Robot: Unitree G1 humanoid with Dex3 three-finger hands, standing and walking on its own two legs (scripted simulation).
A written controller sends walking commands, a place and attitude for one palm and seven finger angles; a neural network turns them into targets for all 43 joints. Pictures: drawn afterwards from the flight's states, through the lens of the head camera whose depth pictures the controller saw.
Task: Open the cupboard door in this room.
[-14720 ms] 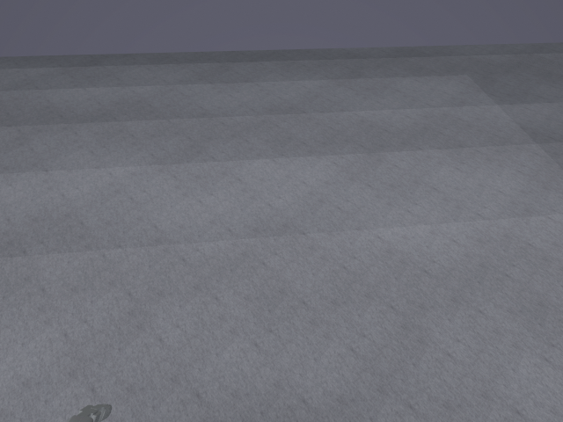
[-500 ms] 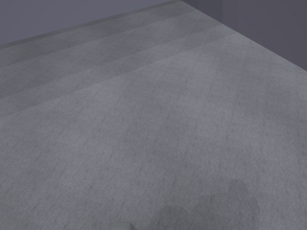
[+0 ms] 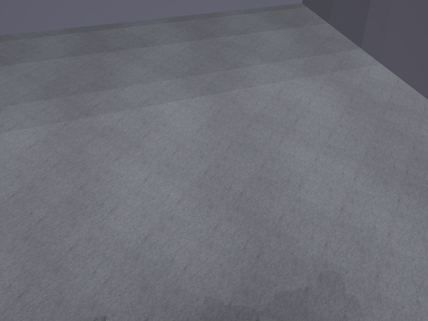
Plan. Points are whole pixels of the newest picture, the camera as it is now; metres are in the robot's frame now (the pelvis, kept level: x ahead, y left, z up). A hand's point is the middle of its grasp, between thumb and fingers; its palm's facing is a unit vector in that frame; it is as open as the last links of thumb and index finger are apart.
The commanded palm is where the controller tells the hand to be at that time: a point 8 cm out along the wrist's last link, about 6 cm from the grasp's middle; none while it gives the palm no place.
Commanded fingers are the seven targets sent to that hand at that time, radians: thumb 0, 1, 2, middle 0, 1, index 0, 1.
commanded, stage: turn or walk to find it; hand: left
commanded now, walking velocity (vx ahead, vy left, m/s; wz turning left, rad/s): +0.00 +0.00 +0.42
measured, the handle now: out of the picture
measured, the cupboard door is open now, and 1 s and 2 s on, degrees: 0 0 0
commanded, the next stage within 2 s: none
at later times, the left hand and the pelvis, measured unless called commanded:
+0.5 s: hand out of the picture -0.04 +0.16 -0.16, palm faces +0.27 -0.93 -0.26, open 7.4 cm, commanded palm none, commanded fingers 0.00 0.90 0.90 -0.20 -0.30 -0.20 -0.30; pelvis -0.03 -0.04 +0.00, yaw +14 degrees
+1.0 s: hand out of the picture -0.05 +0.19 -0.16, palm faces +0.44 -0.86 -0.27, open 7.4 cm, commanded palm none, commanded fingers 0.00 0.90 0.90 -0.20 -0.30 -0.20 -0.30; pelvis -0.05 -0.04 -0.01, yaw +25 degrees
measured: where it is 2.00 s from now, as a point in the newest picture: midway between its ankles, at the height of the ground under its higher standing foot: outside the picture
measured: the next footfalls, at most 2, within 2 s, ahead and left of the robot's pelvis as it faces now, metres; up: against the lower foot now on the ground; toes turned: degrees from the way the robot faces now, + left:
right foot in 0.12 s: +0.03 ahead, -0.13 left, +0.00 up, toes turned +0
left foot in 0.62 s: -0.07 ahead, +0.11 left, +0.00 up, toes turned +22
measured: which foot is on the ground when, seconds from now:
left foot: down 0.00-0.12, up 0.14-0.60, down 0.62-1.00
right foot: up 0.00-0.10, down 0.12-0.62, up 0.64-0.98, down 1.00-1.00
